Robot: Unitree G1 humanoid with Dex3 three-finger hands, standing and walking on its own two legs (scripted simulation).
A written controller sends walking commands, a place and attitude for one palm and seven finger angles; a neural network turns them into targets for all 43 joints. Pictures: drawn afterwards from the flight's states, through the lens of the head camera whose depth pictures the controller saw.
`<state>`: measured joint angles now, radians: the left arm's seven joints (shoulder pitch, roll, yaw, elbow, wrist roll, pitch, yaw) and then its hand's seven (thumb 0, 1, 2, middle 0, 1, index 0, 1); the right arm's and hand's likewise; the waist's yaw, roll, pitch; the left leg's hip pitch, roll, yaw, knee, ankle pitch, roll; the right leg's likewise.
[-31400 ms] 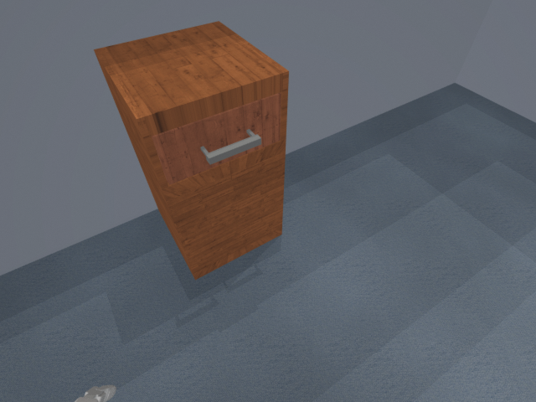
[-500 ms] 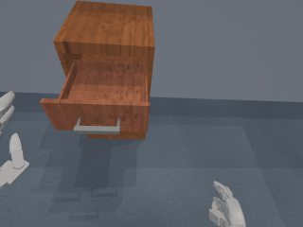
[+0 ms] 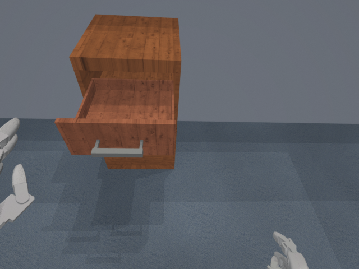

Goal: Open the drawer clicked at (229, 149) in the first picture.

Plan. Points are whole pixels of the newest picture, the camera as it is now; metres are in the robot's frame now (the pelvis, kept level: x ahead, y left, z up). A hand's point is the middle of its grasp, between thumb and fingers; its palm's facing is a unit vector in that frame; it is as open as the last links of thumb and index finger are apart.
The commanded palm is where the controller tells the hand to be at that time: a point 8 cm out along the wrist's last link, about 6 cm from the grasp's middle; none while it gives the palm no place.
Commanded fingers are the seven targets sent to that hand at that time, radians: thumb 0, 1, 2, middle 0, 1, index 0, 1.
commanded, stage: stop stepping back and stand still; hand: left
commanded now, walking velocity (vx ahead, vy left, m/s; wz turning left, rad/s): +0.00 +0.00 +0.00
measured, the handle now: (118, 147) +0.52 +0.21 -0.12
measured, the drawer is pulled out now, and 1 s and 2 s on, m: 0.30 0.30 0.30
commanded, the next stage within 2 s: let the arm hang, fingers relaxed in 0.08 s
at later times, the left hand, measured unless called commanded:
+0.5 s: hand out of the picture +0.04 +0.19 -0.17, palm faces +0.04 -0.98 -0.17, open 7.0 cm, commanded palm none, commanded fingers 0.00 0.90 0.90 -0.20 -0.30 -0.20 -0.30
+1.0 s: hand out of the picture -0.03 +0.20 -0.17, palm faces +0.01 -0.98 -0.20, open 7.4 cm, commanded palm none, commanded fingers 0.00 0.90 0.90 -0.20 -0.30 -0.20 -0.30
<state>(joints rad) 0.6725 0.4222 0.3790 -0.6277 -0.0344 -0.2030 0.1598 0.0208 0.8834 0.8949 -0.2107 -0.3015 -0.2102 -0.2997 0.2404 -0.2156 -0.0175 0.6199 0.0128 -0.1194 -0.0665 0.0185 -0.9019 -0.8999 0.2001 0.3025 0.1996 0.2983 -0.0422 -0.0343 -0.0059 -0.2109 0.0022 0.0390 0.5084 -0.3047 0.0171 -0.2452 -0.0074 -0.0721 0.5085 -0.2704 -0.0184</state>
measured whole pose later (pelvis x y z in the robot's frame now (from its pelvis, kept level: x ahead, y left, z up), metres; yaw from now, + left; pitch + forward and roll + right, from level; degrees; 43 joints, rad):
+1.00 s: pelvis -0.01 +0.03 +0.01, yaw -1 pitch -3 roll +0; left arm 0.30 0.15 0.00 1.13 0.01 0.01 0.04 0.01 0.91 0.90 -0.20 -0.30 -0.20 -0.30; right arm 0.34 -0.11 0.02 1.11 -0.01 0.00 -0.03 0.01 -0.90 -0.90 0.20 0.30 0.20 0.30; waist -0.01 0.01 0.06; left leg -0.11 -0.04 0.07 0.39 -0.23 0.06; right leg -0.16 -0.04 -0.04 0.40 -0.19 0.02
